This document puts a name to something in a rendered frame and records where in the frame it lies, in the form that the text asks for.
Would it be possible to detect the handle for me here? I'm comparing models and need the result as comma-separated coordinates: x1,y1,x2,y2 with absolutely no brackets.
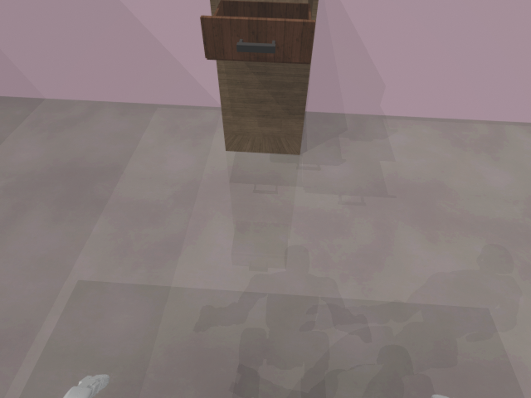
236,39,275,53

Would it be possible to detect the drawer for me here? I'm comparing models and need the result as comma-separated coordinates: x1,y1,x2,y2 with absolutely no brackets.
200,0,315,64

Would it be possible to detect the robot left hand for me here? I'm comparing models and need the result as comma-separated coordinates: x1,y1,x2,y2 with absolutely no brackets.
63,374,110,398

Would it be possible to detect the cabinet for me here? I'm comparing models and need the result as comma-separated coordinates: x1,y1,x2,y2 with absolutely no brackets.
210,0,319,155

